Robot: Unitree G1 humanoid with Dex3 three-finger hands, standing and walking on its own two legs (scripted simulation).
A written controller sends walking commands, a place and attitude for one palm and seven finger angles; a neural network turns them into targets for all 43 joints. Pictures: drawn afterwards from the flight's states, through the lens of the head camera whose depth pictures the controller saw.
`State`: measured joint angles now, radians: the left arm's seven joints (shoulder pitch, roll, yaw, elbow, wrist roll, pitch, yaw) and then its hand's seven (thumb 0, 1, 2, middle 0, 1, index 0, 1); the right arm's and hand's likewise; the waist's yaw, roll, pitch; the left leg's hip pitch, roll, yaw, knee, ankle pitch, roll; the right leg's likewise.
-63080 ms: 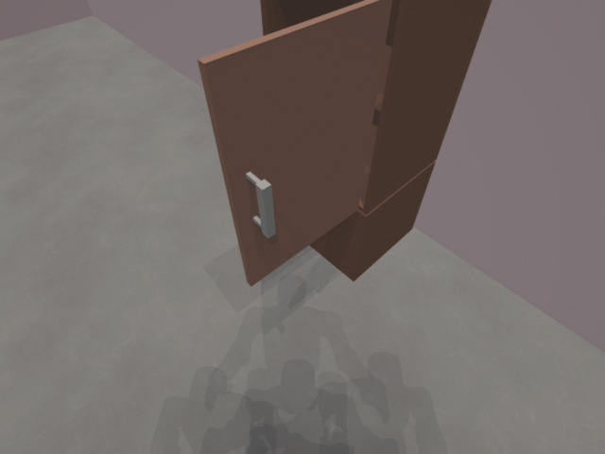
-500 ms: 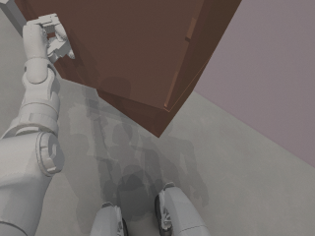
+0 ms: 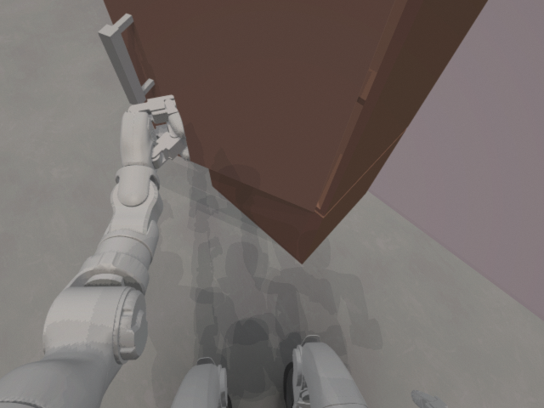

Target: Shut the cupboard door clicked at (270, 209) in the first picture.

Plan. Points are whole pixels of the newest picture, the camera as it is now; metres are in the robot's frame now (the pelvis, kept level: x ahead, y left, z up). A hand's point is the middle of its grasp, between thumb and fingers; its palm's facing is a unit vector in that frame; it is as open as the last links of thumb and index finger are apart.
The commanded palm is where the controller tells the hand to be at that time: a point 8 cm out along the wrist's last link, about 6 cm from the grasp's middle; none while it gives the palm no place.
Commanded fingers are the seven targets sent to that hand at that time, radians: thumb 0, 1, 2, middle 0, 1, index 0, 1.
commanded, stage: draw the hand back to the body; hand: left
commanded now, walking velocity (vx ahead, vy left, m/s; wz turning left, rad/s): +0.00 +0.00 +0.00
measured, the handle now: (132, 62) +0.66 +0.18 +0.05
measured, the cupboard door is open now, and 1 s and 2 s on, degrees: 18 18 18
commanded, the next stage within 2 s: step back with the hand held close in 1.62 s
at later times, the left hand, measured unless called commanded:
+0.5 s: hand (103, 172) +0.39 +0.16 +0.14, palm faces +0.00 -1.00 -0.04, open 3.1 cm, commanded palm +0.34 +0.21 +0.14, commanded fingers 0.00 0.90 0.90 -1.19 -1.38 -1.19 -1.38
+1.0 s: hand out of the picture +0.29 +0.24 +0.22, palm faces +0.32 -0.89 -0.31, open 4.3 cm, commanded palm +0.24 +0.28 +0.23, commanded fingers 0.00 0.90 0.90 -0.50 -0.63 -0.50 -0.63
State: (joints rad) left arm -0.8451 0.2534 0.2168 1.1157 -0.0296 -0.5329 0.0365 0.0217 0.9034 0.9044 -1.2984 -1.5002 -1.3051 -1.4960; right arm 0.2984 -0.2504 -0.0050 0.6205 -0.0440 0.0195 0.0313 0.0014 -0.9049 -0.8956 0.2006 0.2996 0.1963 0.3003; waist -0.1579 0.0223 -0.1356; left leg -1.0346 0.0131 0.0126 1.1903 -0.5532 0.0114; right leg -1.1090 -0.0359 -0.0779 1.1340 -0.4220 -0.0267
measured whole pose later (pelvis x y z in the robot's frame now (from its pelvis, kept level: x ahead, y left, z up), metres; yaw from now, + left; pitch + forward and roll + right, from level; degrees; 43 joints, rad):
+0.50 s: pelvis +0.01 +0.00 +0.06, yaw +0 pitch +10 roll +0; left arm -0.30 0.25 0.17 0.55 -0.20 -0.37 -0.14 0.02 0.90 0.90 -1.29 -1.50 -1.30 -1.49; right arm 0.33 -0.27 0.00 0.59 0.04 0.00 -0.04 0.01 -0.90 -0.90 0.20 0.30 0.20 0.30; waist -0.05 0.02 -0.10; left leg -0.60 0.02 0.02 0.87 -0.45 0.01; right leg -0.68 -0.02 -0.07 0.83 -0.33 -0.02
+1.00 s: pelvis +0.05 +0.01 +0.10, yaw +1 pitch -3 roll +0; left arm 0.24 0.29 0.16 -0.14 -0.06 -0.04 0.10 0.02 0.90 0.90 -0.76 -0.92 -0.77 -0.91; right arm 0.19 -0.21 0.06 0.58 0.01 -0.03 -0.09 0.01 -0.90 -0.90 0.20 0.30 0.20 0.30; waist 0.05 0.07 0.00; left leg -0.06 -0.01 0.02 0.42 -0.31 0.02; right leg -0.15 -0.02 -0.08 0.43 -0.22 0.00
